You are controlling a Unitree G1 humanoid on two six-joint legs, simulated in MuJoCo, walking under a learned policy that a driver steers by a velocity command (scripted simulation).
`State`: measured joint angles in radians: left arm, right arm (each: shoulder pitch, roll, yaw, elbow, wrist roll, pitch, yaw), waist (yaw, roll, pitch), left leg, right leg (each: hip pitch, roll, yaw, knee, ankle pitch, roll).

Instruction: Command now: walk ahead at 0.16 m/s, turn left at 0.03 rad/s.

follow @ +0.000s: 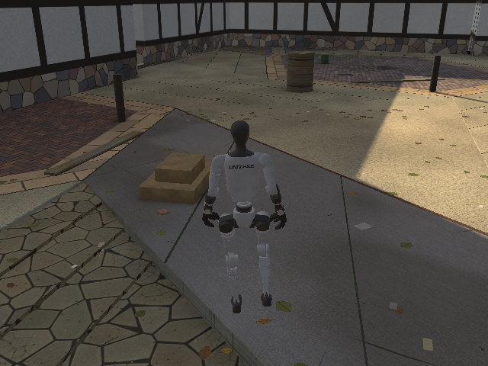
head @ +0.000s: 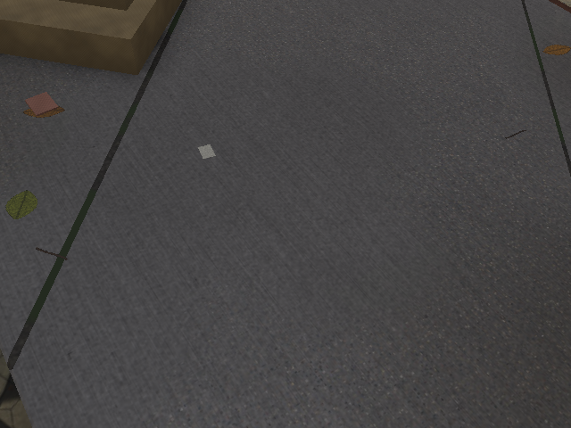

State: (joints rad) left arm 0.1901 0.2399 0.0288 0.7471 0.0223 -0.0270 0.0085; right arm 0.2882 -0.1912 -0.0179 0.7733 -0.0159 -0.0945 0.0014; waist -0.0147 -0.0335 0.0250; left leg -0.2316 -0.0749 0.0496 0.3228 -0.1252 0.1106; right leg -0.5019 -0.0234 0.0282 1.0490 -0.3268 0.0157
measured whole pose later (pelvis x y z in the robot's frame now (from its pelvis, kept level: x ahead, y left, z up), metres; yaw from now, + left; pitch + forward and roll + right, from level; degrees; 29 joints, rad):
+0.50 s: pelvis +0.08 -0.03 +0.00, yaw +1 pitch +0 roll +1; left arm 0.27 0.19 0.00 0.90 0.00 -0.01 0.05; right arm 0.29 -0.18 -0.02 0.94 -0.02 -0.01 -0.04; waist 0.00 0.00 0.00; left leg -0.08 -0.07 0.02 0.36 -0.27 0.06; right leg -0.23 0.01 -0.03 0.45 -0.21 -0.04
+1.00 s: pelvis +0.08 -0.05 +0.00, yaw +1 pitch -1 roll +0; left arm 0.31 0.16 -0.02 1.07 0.01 0.00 0.05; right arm 0.32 -0.14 0.01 1.14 -0.01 0.00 -0.05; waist 0.00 0.00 0.02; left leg -0.06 -0.03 0.01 0.35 -0.27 0.02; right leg -0.19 0.05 -0.04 0.39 -0.18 -0.07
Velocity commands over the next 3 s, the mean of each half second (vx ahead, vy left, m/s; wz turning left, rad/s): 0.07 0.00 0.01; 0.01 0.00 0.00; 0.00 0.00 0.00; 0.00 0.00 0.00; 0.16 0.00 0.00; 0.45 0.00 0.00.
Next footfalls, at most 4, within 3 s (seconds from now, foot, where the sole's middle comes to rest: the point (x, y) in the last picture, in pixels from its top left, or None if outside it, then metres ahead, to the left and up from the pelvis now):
0.26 right None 0.14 -0.13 -0.78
2.50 left None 0.16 0.05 -0.78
2.94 right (324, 405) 0.53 -0.11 -0.78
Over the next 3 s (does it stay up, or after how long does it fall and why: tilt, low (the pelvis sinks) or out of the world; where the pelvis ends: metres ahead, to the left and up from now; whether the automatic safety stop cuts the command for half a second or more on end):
stays up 0.39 -0.05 -0.03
